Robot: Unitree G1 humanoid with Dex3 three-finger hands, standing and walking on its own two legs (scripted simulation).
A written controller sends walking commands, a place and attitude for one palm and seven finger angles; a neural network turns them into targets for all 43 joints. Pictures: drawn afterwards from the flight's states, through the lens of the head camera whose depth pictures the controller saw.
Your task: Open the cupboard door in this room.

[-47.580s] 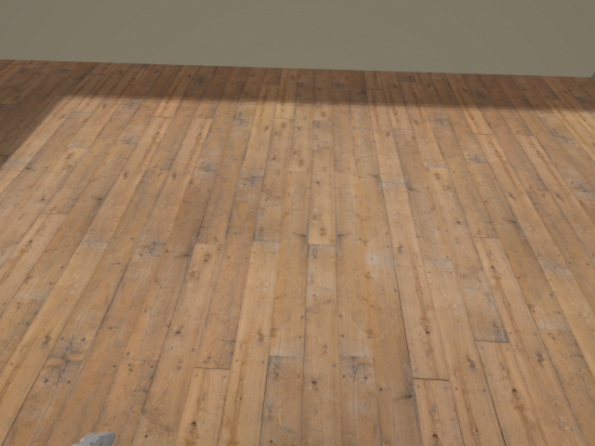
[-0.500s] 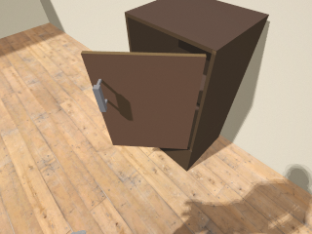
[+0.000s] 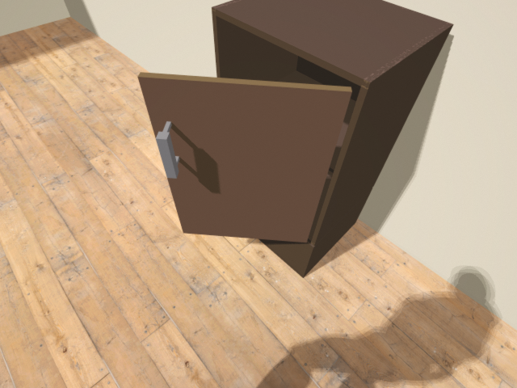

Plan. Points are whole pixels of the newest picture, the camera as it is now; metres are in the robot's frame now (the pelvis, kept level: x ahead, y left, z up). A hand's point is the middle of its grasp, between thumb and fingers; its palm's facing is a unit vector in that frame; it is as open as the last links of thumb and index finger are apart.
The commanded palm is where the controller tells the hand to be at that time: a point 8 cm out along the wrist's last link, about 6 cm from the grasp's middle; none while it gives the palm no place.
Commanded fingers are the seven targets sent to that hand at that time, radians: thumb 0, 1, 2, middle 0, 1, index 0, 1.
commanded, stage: come to a stop and stand still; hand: left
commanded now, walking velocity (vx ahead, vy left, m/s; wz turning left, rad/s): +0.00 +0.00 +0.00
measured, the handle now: (170, 150) +0.61 +0.25 -0.04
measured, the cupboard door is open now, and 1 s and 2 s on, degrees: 41 41 41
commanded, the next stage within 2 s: look again from close up in 0.32 s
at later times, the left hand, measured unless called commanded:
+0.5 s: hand out of the picture +0.00 +0.16 -0.17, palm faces +0.02 -0.99 -0.17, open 7.3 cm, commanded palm none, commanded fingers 0.00 0.90 0.90 -0.20 -0.30 -0.20 -0.30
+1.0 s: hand out of the picture +0.04 +0.25 -0.16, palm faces +0.02 -0.97 -0.25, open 7.4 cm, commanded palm none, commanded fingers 0.00 0.90 0.90 -0.20 -0.30 -0.20 -0.30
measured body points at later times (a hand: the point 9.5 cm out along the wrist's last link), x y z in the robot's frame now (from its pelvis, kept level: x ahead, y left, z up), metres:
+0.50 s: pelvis +0.00 -0.01 +0.01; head +0.03 +0.00 +0.45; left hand +0.00 +0.21 -0.16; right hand -0.01 -0.23 -0.15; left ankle +0.03 +0.12 -0.73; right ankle -0.03 -0.11 -0.73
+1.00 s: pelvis -0.02 +0.04 +0.01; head -0.03 +0.05 +0.46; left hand +0.04 +0.30 -0.14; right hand +0.07 -0.21 -0.13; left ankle +0.03 +0.12 -0.73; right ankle -0.03 -0.11 -0.73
